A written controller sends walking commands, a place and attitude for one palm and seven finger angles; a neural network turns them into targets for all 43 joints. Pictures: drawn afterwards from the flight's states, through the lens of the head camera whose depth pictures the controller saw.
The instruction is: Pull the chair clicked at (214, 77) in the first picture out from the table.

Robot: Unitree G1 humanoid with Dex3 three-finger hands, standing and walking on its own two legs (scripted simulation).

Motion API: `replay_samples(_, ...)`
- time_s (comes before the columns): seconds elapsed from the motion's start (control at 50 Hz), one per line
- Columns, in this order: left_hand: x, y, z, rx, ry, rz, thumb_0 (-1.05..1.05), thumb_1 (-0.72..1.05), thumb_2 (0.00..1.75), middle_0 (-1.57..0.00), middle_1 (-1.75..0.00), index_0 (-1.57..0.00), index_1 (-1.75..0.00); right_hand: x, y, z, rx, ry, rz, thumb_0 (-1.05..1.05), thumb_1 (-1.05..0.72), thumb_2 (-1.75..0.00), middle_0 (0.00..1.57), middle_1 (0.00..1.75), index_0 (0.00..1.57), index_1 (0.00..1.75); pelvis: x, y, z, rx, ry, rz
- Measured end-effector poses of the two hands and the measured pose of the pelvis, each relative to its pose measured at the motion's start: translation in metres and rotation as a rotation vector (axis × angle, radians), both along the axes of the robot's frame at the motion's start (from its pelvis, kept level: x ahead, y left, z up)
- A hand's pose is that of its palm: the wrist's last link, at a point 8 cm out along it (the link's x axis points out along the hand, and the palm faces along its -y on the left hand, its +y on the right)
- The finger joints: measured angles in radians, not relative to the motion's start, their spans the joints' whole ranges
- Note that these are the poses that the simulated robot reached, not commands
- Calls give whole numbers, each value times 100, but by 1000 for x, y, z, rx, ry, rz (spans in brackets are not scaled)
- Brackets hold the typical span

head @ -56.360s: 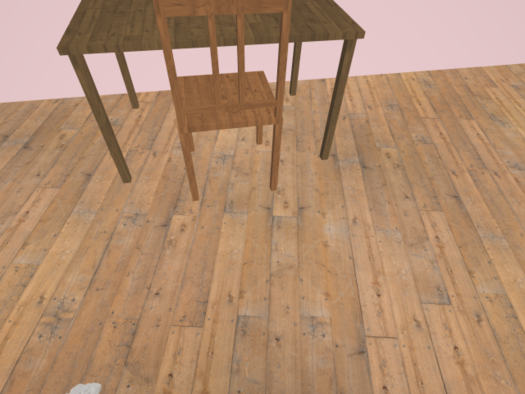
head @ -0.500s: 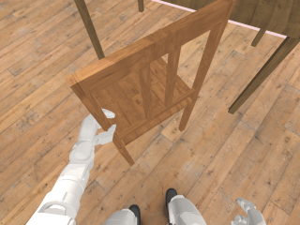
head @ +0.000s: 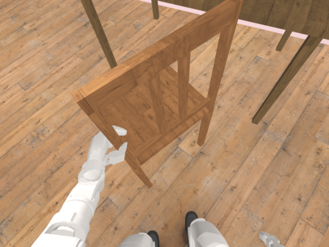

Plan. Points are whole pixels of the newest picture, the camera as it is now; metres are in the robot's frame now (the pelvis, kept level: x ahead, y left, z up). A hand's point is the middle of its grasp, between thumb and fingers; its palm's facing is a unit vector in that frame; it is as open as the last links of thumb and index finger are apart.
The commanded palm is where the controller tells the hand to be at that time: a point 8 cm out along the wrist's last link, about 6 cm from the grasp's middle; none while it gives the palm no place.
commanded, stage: step backward, pulling the chair out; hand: left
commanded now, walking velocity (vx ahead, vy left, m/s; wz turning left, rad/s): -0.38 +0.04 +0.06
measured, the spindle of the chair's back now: (159, 109) +0.47 +0.02 -0.06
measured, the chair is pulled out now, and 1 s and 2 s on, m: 0.40 0.42 0.42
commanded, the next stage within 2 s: none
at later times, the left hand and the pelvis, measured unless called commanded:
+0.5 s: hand (122, 161) +0.32 +0.12 -0.06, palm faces -0.08 -0.96 -0.28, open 6.4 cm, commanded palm +0.31 +0.17 -0.05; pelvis -0.02 +0.01 +0.00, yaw +1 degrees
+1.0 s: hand (122, 161) +0.32 +0.12 -0.06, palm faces -0.06 -0.96 -0.28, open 6.3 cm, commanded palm +0.31 +0.17 -0.05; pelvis -0.01 +0.00 +0.00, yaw +2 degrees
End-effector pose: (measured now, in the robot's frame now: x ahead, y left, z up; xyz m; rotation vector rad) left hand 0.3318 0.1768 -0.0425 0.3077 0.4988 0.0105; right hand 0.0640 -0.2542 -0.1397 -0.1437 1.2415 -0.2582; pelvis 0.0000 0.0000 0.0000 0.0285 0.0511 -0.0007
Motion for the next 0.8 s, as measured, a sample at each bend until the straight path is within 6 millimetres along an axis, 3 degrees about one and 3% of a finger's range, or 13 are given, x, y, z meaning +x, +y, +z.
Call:
replay_samples(0.22,-14,-4,1,7,-2,-35,0,62,75,-13,-115,-34,-135,-15,-7,9,-43,-17,15,1,-91,-90,20,30,20,30,-23,5,1,6,16,8)
replay_samples(0.38,-25,-7,2,8,3,-23,0,62,76,-13,-116,-35,-135,-14,-1,1,6,-27,-19,1,-91,-90,20,30,20,30,-20,1,-1,5,2,-1)
replay_samples(0.56,-26,-7,4,-12,28,-20,2,63,75,-11,-116,-34,-134,-13,8,6,-11,-33,18,1,-91,-90,20,30,20,30,-21,8,1,6,0,6)
replay_samples(0.8,-26,-7,4,-8,31,-5,2,62,77,-11,-116,-36,-135,7,10,0,10,-60,26,1,-90,-90,20,30,20,30,-5,0,-1,7,-13,6)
